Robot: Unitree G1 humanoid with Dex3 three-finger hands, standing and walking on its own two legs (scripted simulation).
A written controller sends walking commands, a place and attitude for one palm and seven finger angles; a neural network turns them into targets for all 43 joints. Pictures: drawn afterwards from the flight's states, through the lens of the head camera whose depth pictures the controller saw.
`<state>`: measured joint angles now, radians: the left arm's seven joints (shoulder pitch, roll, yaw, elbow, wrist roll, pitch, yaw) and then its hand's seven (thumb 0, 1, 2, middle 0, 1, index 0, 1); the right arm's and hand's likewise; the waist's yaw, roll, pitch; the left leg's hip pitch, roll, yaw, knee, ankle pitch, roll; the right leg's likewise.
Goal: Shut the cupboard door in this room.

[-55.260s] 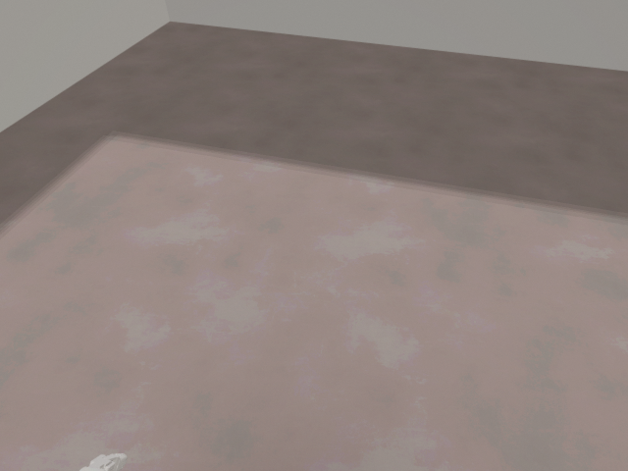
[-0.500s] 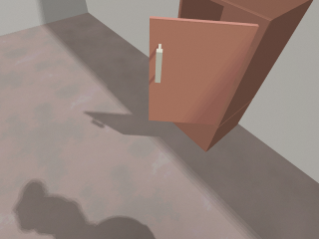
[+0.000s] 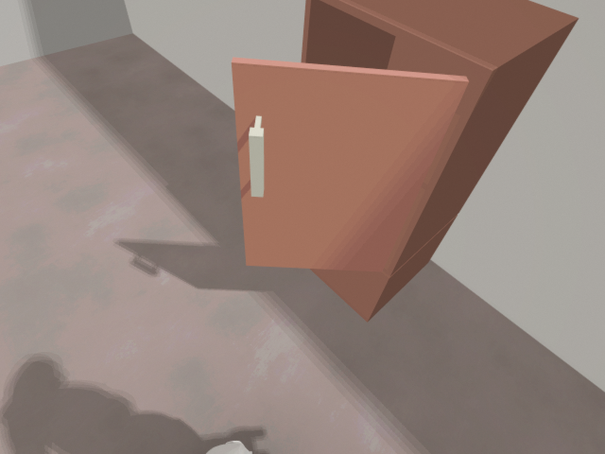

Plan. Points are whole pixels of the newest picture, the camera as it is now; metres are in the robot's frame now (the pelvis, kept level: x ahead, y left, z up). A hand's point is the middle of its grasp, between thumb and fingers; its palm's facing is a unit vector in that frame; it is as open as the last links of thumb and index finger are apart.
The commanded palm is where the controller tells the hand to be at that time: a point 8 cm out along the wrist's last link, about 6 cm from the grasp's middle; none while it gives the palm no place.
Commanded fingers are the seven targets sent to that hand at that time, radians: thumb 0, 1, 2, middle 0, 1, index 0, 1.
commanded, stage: take the last steps up to it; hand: left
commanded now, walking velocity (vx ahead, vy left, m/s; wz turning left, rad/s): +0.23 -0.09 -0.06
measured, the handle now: (258, 157) +0.62 +0.12 +0.01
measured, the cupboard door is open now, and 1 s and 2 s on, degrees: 46 46 46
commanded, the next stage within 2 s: come to a stop and stand still in 0.22 s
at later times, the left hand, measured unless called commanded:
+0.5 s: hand (237, 389) +0.24 +0.11 -0.15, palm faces -0.06 -0.97 -0.22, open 7.4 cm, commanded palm none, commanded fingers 0.00 0.90 0.90 -0.20 -0.30 -0.20 -0.30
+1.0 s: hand (166, 444) +0.16 +0.20 -0.17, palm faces +0.07 -0.98 -0.20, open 7.4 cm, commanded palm none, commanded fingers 0.00 0.90 0.90 -0.20 -0.30 -0.20 -0.30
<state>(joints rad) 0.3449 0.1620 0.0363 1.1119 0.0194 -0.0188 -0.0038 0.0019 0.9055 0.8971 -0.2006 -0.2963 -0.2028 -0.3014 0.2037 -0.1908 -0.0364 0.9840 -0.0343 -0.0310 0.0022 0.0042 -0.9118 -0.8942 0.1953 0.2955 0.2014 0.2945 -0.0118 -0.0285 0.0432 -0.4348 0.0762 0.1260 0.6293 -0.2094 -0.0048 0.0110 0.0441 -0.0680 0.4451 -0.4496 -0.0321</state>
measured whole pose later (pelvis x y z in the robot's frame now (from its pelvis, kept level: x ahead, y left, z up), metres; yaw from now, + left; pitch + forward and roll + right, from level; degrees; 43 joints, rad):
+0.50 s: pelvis +0.16 -0.07 +0.01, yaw -2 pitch +0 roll +0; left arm 0.16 0.15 0.03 1.03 0.03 -0.02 0.01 0.00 0.91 0.90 -0.20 -0.30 -0.20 -0.30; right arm 0.32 -0.19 -0.04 1.08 -0.01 0.03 -0.03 0.00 -0.91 -0.89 0.20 0.30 0.20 0.29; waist -0.04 0.05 0.07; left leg -0.22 0.08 0.08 0.72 -0.55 -0.03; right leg -0.35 -0.05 -0.08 0.57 -0.22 -0.01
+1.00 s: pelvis +0.12 +0.00 +0.02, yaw -1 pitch -1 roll -1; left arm 0.22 0.24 0.07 1.01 0.02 0.09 0.03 0.00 0.91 0.90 -0.20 -0.30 -0.20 -0.30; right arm 0.18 -0.16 -0.01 0.96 -0.03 0.03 -0.03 0.00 -0.91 -0.89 0.20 0.30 0.20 0.29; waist 0.04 -0.07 0.05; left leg -0.23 0.00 0.04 0.53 -0.29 0.05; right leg -0.43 -0.01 0.04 0.90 -0.42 0.02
